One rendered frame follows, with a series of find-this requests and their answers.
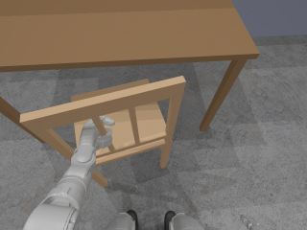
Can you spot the robot right shin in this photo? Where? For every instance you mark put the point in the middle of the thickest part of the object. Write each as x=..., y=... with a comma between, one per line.
x=178, y=215

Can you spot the left robot forearm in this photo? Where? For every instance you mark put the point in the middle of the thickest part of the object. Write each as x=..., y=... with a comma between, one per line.
x=74, y=184

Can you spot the right robot hand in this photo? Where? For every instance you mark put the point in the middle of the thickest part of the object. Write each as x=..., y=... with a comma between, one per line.
x=250, y=223

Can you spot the table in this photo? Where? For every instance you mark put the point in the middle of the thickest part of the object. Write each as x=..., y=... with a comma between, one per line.
x=40, y=35

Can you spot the robot left shin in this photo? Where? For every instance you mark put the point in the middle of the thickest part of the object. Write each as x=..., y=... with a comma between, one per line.
x=124, y=214

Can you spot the robot left upper arm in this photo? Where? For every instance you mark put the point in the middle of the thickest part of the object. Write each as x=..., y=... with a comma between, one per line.
x=54, y=217

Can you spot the left robot hand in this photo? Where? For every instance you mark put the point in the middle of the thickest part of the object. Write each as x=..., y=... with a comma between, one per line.
x=90, y=134

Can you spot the robot shin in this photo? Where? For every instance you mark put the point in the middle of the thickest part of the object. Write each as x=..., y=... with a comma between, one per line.
x=178, y=215
x=124, y=214

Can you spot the chair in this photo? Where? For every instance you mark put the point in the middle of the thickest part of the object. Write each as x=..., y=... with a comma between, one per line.
x=139, y=124

